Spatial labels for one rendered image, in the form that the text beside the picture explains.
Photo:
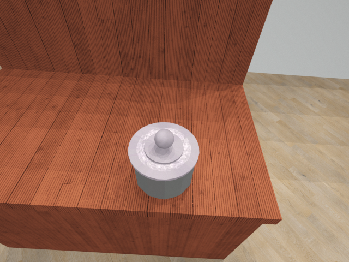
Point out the table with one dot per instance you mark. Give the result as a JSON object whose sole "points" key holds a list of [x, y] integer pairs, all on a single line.
{"points": [[80, 77]]}

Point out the lid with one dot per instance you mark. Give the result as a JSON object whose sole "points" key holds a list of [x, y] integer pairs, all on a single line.
{"points": [[161, 164]]}

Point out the knob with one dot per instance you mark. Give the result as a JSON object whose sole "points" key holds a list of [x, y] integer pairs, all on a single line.
{"points": [[164, 138]]}

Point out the pot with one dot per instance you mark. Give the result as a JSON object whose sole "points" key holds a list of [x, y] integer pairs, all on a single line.
{"points": [[164, 189]]}

